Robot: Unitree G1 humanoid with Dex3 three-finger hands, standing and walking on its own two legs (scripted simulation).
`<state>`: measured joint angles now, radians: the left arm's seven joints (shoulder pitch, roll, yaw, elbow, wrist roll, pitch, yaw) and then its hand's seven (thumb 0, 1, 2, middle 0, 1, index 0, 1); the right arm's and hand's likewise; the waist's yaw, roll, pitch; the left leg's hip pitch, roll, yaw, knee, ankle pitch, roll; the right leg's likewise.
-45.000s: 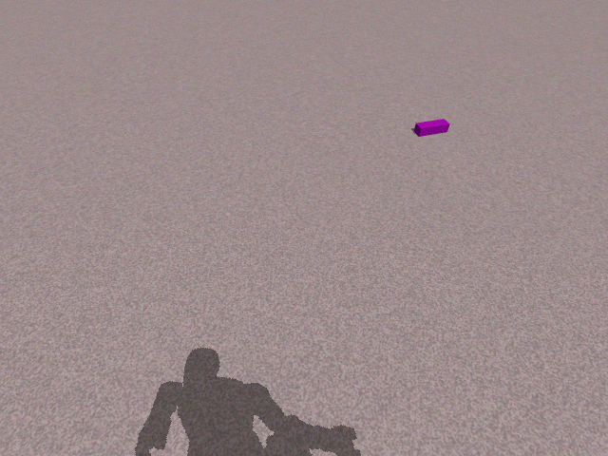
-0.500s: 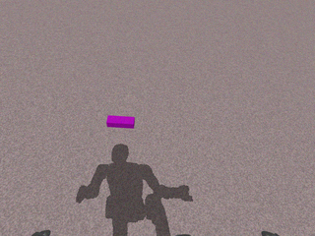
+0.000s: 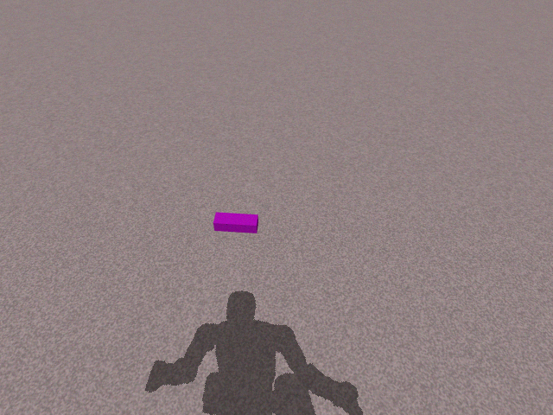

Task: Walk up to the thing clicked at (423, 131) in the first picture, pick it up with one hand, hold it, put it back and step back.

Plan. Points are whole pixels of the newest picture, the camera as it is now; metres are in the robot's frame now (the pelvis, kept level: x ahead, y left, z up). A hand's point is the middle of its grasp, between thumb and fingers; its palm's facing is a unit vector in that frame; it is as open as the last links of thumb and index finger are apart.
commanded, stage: step back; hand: left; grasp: from above
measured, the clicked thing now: (236, 222) +1.09 +0.24 -0.73
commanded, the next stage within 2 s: stand in 0.78 s
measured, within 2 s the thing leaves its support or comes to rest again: neither
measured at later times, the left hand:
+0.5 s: hand out of the picture +0.10 +0.24 -0.14, palm faces +0.06 -0.92 -0.40, open 7.4 cm
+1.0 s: hand out of the picture +0.13 +0.25 -0.14, palm faces +0.00 -0.94 -0.35, open 7.4 cm
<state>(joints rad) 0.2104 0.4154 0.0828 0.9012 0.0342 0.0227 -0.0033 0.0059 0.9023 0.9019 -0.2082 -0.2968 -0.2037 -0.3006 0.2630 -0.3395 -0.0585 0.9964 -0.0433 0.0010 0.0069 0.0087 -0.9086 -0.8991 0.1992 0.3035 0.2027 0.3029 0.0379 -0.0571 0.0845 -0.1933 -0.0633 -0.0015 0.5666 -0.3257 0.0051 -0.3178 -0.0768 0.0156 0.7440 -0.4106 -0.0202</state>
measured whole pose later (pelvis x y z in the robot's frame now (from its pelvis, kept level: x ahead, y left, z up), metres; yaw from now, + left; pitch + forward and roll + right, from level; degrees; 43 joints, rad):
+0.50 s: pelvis +0.05 -0.03 +0.00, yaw +2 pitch -3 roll +0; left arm 0.21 0.35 0.05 0.97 0.02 -0.04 0.00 0.01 0.90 0.90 -0.21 -0.30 -0.21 -0.30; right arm 0.18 -0.40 -0.06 0.97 -0.02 -0.01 0.00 0.01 -0.91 -0.90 0.20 0.30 0.20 0.30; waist 0.03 0.04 0.11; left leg -0.38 0.03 -0.05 0.77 -0.40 0.00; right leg -0.22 -0.02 -0.07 0.61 -0.34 -0.02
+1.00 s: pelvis +0.06 -0.01 +0.02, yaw +1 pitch -3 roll +0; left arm 0.12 0.35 -0.01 1.09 0.00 -0.02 0.00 0.01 0.90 0.90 -0.21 -0.30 -0.20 -0.30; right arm 0.05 -0.34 -0.01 1.09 -0.01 -0.02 0.01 0.01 -0.91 -0.90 0.20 0.30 0.20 0.30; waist 0.01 0.01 0.07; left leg -0.22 0.04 0.04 0.46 -0.18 -0.01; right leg -0.11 -0.02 -0.01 0.45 -0.29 0.02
